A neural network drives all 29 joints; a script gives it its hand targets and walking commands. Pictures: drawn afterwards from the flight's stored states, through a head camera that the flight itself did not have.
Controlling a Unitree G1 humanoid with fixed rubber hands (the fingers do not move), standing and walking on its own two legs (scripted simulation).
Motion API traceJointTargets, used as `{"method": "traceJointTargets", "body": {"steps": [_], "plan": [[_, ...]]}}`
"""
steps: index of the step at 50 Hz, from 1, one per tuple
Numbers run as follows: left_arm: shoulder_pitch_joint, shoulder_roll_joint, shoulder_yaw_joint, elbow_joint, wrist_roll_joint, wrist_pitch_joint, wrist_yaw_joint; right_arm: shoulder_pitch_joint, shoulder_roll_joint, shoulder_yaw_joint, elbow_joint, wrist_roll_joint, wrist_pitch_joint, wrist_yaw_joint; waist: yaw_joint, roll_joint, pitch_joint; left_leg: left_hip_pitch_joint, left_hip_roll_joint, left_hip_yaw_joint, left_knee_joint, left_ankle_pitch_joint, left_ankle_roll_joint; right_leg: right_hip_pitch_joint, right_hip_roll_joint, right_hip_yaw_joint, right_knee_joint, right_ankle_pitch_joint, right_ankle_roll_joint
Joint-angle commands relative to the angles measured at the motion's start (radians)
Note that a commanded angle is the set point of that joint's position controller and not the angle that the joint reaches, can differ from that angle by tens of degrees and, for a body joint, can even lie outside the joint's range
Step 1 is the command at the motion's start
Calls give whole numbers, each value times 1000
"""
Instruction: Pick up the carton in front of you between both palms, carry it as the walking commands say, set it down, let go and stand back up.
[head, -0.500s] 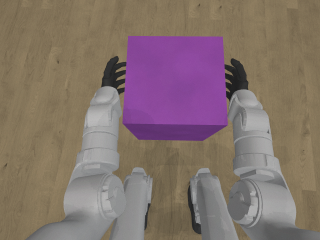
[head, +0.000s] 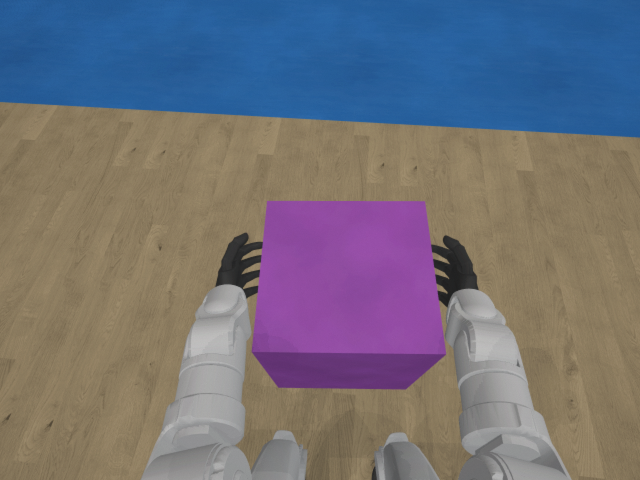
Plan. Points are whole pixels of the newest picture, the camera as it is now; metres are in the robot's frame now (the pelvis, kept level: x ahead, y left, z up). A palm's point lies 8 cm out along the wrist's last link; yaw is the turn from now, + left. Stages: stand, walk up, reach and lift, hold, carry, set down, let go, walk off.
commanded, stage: reach and lift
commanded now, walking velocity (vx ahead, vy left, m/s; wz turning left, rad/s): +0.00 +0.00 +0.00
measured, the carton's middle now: (343, 304) +0.38 +0.00 -0.09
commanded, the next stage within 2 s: hold in 1.44 s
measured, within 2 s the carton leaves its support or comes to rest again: neither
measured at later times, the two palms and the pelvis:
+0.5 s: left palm (195, 278) +0.33 +0.15 +0.11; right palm (510, 280) +0.33 -0.15 +0.11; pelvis +0.03 +0.00 +0.09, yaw +0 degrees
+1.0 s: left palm (192, 272) +0.33 +0.15 +0.12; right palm (514, 275) +0.33 -0.15 +0.12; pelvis +0.03 +0.00 +0.09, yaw +0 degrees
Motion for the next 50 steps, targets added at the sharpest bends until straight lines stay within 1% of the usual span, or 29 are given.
{"method": "traceJointTargets", "body": {"steps": [1,11,15,19,22,27,29,32,36,41,50], "plan": [[-504,-1074,-594,36,-149,-6,-253,-528,1048,598,29,147,-10,242,-2,10,-570,454,-97,4,-206,253,9,435,100,-7,-207,250,-23],[-311,-1054,-636,-31,-151,43,-257,-335,1034,650,-41,153,40,244,0,2,-371,714,-72,-20,-428,375,17,718,76,18,-435,372,-24],[-250,-1047,-667,-84,-163,83,-257,-273,1023,680,-89,166,80,247,-1,1,-290,819,-65,-21,-514,410,16,823,68,18,-522,408,-21],[-210,-1037,-706,-153,-179,131,-259,-233,1014,712,-151,181,127,249,-2,4,-212,910,-57,-20,-593,412,11,914,61,16,-604,408,-19],[-189,-1022,-693,-169,-175,169,-260,-207,1001,694,-159,177,164,253,-1,7,-115,943,-52,-18,-649,359,10,944,55,14,-655,358,-20],[-213,-991,-601,-125,-136,205,-272,-231,966,602,-111,130,200,264,-2,6,38,935,-45,-16,-699,207,20,929,46,11,-702,207,-29],[-254,-997,-589,-119,-132,204,-279,-272,970,589,-107,123,199,270,-3,5,42,936,-42,-13,-701,175,24,932,45,8,-704,174,-33],[-309,-1011,-598,-136,-141,198,-285,-326,984,603,-127,130,193,276,-3,3,0,953,-41,-11,-696,184,26,952,45,6,-698,186,-33],[-335,-1016,-612,-149,-145,197,-285,-353,987,622,-146,137,191,277,-2,1,-39,974,-43,-9,-695,199,23,976,45,3,-697,203,-31],[-317,-1006,-620,-161,-145,203,-280,-338,978,630,-158,138,198,274,-1,1,-50,995,-46,-7,-702,225,18,995,48,2,-705,229,-28],[-231,-988,-644,-225,-156,223,-269,-248,958,648,-215,149,217,264,1,4,-61,1049,-51,-9,-720,349,8,1041,54,7,-724,347,-22]]}}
